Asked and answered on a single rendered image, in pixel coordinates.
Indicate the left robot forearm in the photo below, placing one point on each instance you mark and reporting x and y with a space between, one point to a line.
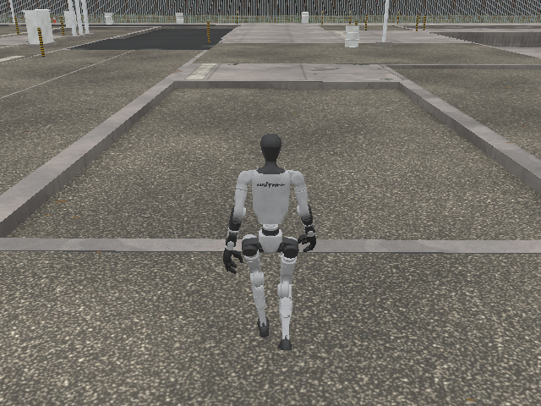
233 230

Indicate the left robot hand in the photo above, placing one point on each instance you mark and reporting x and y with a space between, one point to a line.
228 261

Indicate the right robot hand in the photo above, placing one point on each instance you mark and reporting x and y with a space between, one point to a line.
305 240

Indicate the left robot upper arm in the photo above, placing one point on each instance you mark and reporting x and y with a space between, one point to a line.
244 178

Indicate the humanoid robot torso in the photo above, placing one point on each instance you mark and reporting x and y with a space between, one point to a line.
270 203

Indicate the right robot upper arm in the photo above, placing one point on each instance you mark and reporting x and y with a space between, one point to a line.
297 179

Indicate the right robot forearm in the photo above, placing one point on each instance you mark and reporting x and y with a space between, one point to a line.
308 224

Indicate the robot right foot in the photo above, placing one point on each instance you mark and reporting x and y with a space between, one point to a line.
285 344

